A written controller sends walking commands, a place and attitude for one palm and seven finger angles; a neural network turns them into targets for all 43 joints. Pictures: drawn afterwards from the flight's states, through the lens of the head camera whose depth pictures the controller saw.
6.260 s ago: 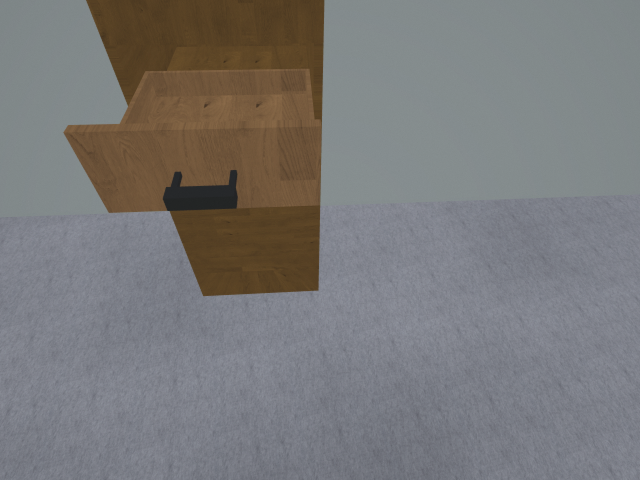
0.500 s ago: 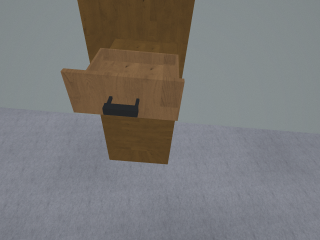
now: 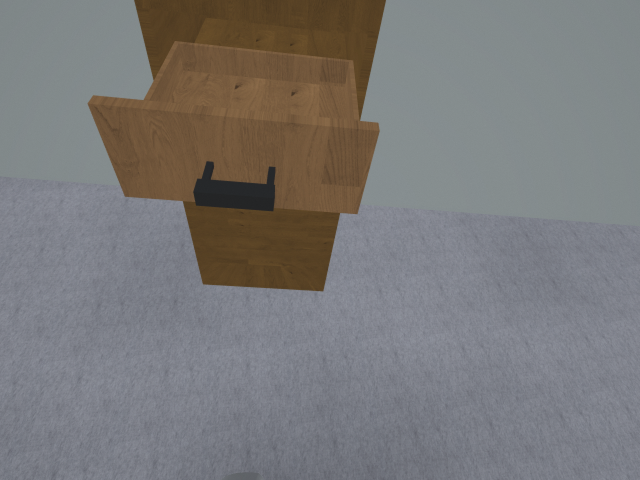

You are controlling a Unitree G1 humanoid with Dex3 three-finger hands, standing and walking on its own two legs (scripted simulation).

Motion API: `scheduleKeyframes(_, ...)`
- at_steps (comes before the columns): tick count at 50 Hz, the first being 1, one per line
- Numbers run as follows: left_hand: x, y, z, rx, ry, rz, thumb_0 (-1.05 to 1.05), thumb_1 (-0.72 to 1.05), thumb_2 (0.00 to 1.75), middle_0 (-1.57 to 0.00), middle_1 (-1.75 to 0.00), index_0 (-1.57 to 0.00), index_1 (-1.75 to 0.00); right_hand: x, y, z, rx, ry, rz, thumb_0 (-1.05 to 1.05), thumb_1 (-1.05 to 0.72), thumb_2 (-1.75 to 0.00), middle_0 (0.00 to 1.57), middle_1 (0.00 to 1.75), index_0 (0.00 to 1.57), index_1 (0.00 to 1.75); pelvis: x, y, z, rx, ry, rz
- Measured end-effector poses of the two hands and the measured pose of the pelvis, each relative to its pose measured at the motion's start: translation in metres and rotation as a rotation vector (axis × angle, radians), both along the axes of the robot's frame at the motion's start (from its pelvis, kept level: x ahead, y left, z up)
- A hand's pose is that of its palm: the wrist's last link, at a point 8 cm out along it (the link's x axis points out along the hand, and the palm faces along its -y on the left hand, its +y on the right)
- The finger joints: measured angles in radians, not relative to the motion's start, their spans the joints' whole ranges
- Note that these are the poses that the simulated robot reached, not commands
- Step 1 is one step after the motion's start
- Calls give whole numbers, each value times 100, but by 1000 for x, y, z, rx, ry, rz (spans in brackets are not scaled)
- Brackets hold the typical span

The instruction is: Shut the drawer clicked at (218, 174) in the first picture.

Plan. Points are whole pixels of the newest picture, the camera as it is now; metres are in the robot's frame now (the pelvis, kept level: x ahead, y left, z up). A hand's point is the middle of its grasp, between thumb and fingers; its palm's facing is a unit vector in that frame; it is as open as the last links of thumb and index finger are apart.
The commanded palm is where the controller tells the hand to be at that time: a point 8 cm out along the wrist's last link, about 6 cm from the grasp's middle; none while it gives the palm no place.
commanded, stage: look again from close up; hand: left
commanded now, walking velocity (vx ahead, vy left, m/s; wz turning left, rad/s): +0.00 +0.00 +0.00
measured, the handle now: (238, 183) +0.48 +0.16 +0.07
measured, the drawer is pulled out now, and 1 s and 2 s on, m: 0.30 0.30 0.30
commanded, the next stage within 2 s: shuffle to correct the standing spot in 0.38 s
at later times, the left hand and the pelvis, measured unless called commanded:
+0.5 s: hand out of the picture +0.01 +0.15 -0.16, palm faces +0.00 -0.99 -0.14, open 7.3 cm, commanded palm none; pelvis +0.02 -0.01 +0.02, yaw +0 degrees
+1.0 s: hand out of the picture +0.07 +0.13 -0.18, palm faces +0.04 -0.99 -0.11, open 7.4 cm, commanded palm none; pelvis +0.11 -0.02 +0.01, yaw +2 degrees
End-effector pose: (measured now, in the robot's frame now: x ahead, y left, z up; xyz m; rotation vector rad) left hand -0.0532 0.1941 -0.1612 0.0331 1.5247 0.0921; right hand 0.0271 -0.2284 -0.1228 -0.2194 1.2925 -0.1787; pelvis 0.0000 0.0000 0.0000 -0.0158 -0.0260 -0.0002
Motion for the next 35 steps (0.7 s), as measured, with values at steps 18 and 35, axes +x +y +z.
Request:
scheduleKeyframes(18, 62, 21, 28, 95, -149, -43, 0, 92, 90, -19, -30, -20, -29, 14, 1, -4, 55, -3, -26, 0, -96, -90, 21, 30, 20, 30, 12, 1, 14, 15, 15, 3)
scheduleKeyframes(35, 66, -14, 19, 44, -91, 1, 0, 91, 90, -20, -30, -20, -29, -28, 2, -8, 100, 207, -49, 0, -91, -90, 20, 30, 20, 30, 44, -21, 11, 17, 28, 38)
